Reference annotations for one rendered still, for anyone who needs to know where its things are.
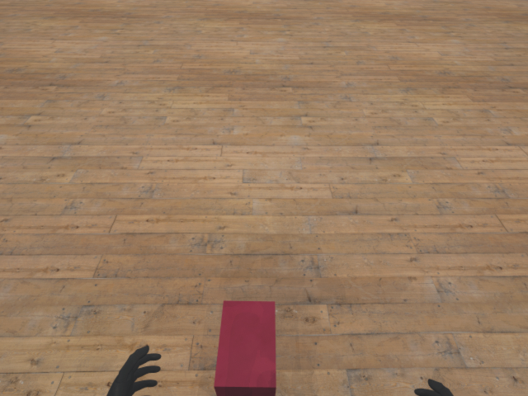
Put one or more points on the robot left hand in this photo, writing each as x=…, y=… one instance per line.
x=124, y=383

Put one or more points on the carton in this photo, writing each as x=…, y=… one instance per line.
x=246, y=360

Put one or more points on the robot right hand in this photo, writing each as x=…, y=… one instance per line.
x=439, y=390

